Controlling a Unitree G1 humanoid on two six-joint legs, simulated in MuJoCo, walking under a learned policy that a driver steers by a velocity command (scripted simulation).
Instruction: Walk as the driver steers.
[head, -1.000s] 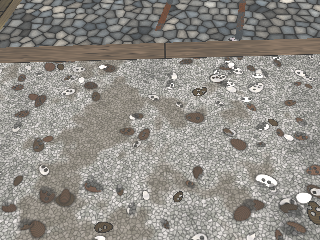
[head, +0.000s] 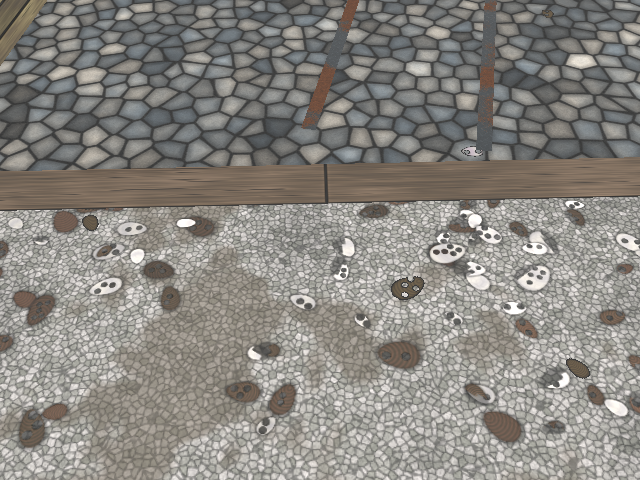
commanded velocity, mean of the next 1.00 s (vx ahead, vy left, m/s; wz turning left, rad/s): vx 0.01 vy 0.00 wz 0.00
